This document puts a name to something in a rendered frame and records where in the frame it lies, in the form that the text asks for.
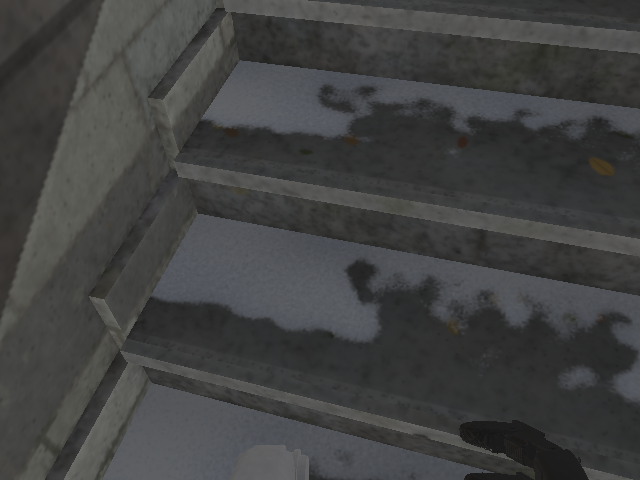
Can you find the robot right hand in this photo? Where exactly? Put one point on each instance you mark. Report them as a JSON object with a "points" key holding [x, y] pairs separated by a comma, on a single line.
{"points": [[525, 445]]}

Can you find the robot left thigh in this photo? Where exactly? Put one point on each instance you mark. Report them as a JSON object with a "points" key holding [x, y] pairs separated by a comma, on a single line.
{"points": [[271, 462]]}

